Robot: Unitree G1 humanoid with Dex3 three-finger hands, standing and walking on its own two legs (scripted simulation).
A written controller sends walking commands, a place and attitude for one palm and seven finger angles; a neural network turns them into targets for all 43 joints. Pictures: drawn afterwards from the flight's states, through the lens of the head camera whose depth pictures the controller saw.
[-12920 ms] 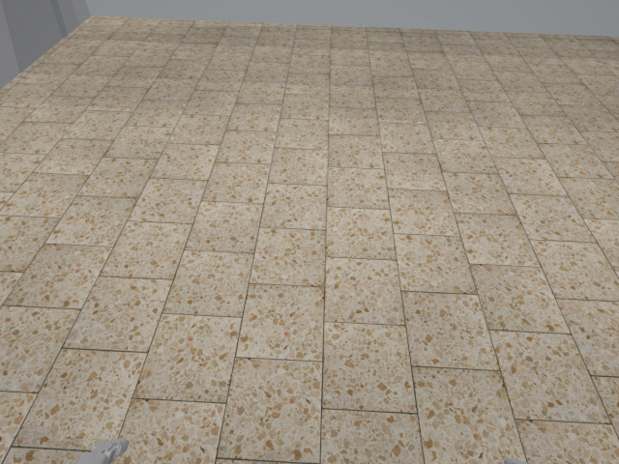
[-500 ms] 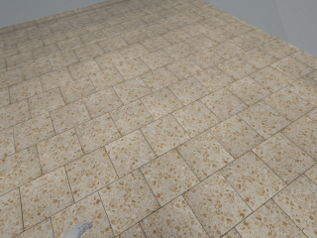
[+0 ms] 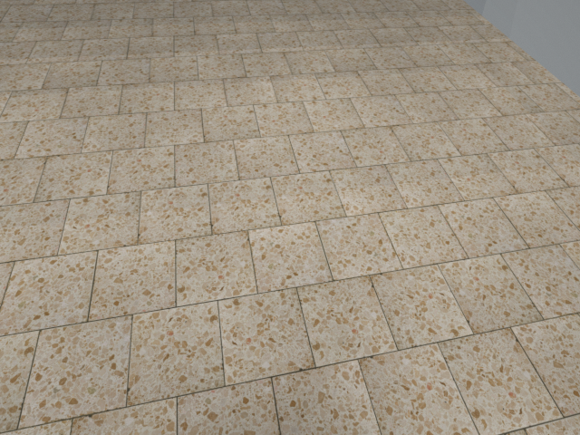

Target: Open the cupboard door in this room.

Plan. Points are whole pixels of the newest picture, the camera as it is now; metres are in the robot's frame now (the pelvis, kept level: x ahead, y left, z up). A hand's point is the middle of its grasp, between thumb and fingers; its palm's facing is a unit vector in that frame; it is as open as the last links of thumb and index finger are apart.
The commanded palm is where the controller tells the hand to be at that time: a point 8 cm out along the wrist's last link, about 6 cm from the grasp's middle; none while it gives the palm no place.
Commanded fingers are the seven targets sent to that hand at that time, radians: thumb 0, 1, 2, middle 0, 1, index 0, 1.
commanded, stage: turn or walk to find it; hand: left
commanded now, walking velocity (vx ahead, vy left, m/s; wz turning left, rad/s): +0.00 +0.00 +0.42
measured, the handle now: out of the picture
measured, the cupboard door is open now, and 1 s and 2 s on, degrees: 0 0 0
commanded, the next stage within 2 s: none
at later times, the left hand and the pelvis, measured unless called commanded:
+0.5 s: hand out of the picture +0.06 +0.20 -0.14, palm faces +0.17 -0.95 -0.27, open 7.4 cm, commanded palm none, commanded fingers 0.00 0.90 0.90 -0.20 -0.30 -0.20 -0.30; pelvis -0.03 -0.02 +0.01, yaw +10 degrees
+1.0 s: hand out of the picture -0.12 +0.20 -0.17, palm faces +0.44 -0.86 -0.24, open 7.4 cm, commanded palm none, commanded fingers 0.00 0.90 0.90 -0.20 -0.30 -0.20 -0.30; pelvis -0.06 +0.00 +0.00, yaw +24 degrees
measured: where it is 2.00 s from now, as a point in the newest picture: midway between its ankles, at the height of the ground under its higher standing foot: outside the picture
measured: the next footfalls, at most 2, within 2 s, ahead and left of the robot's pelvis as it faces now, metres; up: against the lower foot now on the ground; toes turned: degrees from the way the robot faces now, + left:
right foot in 0.50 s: +0.02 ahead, -0.12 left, +0.00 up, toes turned +7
left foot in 0.96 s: -0.08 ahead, +0.11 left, +0.00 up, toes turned +27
